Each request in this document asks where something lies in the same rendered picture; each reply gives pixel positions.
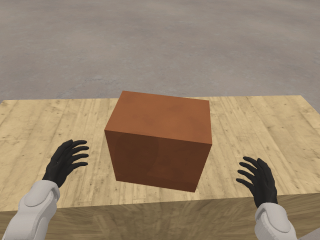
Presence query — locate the carton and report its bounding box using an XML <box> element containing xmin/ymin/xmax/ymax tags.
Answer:
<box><xmin>104</xmin><ymin>90</ymin><xmax>213</xmax><ymax>193</ymax></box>

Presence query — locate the pedestal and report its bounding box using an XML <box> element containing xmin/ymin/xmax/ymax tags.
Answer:
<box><xmin>0</xmin><ymin>95</ymin><xmax>320</xmax><ymax>240</ymax></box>

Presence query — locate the robot right hand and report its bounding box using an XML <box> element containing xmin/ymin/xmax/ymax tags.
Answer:
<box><xmin>236</xmin><ymin>156</ymin><xmax>278</xmax><ymax>208</ymax></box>

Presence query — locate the right robot forearm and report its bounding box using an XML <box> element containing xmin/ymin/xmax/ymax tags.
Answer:
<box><xmin>254</xmin><ymin>202</ymin><xmax>298</xmax><ymax>240</ymax></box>

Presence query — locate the robot left hand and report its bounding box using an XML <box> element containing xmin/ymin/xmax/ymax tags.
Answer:
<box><xmin>42</xmin><ymin>139</ymin><xmax>89</xmax><ymax>188</ymax></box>

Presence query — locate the left robot forearm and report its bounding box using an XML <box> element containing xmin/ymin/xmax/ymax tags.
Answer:
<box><xmin>2</xmin><ymin>180</ymin><xmax>60</xmax><ymax>240</ymax></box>

